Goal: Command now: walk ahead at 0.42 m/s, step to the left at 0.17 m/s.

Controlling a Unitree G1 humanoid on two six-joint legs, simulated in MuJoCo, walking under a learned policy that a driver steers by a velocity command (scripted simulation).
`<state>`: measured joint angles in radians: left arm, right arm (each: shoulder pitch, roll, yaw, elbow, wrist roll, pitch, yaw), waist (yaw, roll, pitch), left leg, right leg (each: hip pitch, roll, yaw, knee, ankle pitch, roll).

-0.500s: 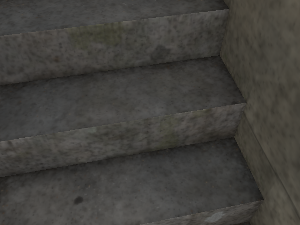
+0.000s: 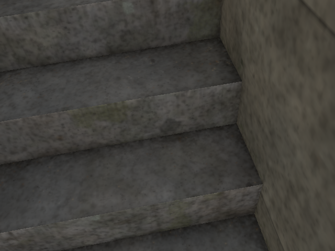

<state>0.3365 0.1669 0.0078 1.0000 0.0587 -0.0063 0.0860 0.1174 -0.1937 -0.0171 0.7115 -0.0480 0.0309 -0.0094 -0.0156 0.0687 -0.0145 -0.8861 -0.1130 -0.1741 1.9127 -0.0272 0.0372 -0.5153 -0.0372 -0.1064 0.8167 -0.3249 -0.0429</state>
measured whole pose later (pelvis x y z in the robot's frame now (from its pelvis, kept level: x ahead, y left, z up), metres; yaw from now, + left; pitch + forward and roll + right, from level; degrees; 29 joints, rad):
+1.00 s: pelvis +0.39 +0.27 +0.24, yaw +2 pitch +10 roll -3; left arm -0.15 0.14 -0.04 0.55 0.01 0.06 -0.05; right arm 0.44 -0.18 0.01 1.03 -0.09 -0.03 0.15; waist 0.04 0.00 -0.13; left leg -0.16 0.00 0.06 0.25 -0.27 0.07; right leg -1.37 0.02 -0.10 1.77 -0.42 -0.19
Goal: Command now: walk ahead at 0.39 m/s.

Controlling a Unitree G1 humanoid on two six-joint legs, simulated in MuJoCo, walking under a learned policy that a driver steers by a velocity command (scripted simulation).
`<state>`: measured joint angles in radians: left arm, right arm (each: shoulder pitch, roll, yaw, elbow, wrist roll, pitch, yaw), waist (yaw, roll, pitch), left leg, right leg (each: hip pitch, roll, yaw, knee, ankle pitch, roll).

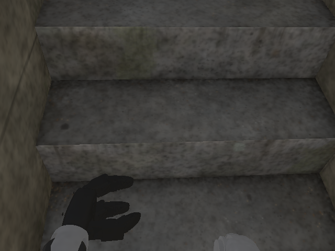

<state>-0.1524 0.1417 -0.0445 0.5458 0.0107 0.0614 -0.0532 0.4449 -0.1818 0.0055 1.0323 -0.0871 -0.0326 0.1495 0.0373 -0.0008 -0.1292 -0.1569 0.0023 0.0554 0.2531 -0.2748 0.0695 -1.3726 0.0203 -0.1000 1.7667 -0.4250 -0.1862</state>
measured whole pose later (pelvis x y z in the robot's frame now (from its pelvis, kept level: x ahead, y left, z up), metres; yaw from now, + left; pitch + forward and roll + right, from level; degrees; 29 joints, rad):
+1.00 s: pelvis +0.37 -0.02 +0.33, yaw +0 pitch +3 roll +3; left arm 0.13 0.16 0.01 0.95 0.00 -0.03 -0.04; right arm 0.25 -0.14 -0.03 0.98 0.02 -0.08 0.02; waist -0.03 -0.05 -0.05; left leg -0.52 -0.02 0.06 0.84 -0.38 0.01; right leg -0.68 -0.10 0.04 0.96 -0.32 0.08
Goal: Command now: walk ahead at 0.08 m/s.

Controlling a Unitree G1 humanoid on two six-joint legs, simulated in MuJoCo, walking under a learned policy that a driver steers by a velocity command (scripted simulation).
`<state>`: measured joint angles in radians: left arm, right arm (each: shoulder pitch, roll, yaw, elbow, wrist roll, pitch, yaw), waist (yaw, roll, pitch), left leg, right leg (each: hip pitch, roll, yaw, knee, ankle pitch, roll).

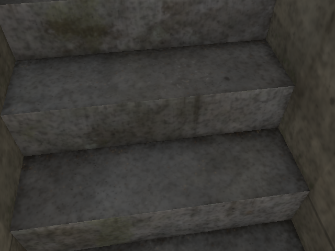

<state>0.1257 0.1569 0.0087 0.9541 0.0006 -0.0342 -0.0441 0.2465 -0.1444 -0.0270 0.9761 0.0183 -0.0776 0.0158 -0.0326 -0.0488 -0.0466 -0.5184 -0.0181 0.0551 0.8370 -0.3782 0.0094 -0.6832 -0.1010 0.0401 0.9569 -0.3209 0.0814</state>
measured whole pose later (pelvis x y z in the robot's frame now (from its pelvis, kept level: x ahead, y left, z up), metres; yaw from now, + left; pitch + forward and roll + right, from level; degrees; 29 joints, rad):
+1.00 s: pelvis +0.43 +0.06 +0.26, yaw -2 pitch +8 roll -4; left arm -0.18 0.08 -0.08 0.72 -0.01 0.05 -0.03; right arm 0.51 -0.04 0.03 1.13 -0.01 -0.14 0.01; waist -0.05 0.06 -0.09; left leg -0.05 0.12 0.05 0.22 -0.14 0.05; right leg -1.16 -0.04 -0.18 1.41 -0.40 -0.20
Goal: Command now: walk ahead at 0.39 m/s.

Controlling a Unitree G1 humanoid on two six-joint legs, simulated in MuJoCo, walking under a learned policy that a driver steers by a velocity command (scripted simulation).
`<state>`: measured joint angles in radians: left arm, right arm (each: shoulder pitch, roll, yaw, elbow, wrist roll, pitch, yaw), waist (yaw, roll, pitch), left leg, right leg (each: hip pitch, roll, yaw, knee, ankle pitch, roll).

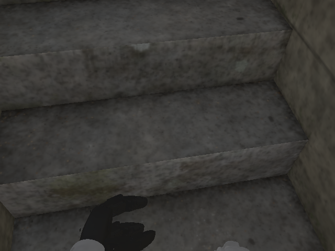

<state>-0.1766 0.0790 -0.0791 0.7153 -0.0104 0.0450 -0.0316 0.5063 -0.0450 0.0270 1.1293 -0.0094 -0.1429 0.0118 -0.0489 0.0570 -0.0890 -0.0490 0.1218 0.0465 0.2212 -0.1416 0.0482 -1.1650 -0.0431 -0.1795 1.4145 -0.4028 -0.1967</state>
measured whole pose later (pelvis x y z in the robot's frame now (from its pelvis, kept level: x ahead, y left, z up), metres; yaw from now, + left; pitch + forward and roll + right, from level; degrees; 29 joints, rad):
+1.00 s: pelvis +0.35 -0.02 +0.33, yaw +1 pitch +0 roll +0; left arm 0.18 0.15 0.04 0.98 -0.03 -0.08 -0.09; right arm 0.17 -0.17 -0.03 0.96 0.02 -0.07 0.12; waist 0.01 0.03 -0.01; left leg -0.32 0.06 0.03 0.68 -0.36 -0.04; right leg -0.41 -0.02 0.02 0.67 -0.27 0.02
